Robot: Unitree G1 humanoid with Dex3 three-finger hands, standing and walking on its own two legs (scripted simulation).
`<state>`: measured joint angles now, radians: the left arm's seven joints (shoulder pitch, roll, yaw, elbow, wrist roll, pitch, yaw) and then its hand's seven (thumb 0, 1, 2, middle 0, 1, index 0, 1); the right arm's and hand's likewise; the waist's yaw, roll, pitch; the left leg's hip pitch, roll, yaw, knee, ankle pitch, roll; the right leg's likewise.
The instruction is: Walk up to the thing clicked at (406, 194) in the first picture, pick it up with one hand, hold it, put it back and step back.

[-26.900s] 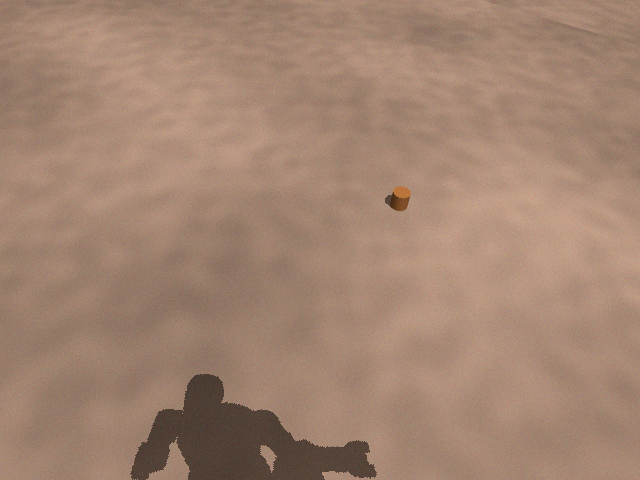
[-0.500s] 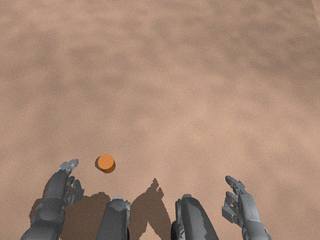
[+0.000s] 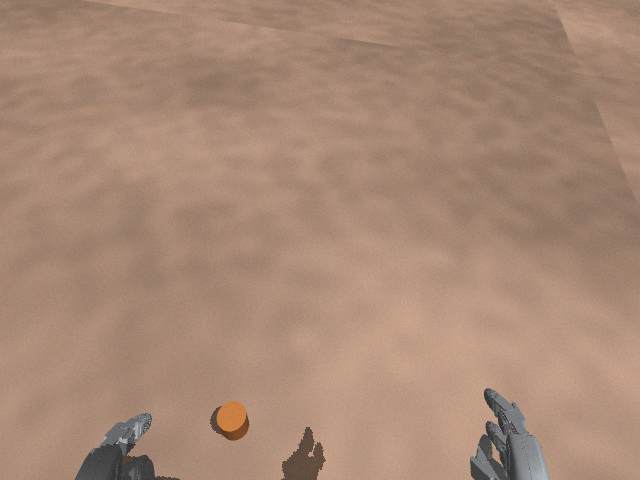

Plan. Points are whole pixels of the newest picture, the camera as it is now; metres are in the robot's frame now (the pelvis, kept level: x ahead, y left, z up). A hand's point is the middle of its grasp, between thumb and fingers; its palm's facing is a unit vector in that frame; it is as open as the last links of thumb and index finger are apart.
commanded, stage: home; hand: left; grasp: from above
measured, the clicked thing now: (233, 420) +0.43 +0.20 -0.67
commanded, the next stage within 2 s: stand in 1.90 s
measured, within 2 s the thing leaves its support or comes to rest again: neither
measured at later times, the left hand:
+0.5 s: hand out of the picture +0.16 +0.18 -0.05, palm faces +0.04 -0.98 -0.19, open 7.4 cm
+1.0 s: hand out of the picture +0.16 +0.18 -0.05, palm faces +0.03 -0.98 -0.20, open 7.4 cm
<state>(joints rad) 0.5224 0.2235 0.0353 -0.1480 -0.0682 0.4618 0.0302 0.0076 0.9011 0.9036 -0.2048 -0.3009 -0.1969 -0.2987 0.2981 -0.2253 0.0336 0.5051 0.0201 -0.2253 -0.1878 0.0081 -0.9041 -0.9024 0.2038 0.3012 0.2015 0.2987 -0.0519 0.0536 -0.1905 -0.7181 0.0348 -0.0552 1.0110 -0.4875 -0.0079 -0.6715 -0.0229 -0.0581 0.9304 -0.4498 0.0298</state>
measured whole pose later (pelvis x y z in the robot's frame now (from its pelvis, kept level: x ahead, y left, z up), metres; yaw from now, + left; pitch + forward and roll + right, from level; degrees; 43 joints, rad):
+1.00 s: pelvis +0.00 +0.00 +0.00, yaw +0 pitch +10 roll -3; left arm 0.50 0.23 0.03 -0.13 -0.05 0.45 0.02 0.01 0.90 0.90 -0.20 -0.30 -0.20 -0.30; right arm 0.28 -0.22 0.03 0.54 0.01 -0.26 -0.19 0.01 -0.90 -0.90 0.21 0.30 0.20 0.30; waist -0.04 0.04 -0.16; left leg -0.70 0.03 -0.05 1.01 -0.48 -0.01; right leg -0.65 -0.02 -0.05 0.93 -0.44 0.03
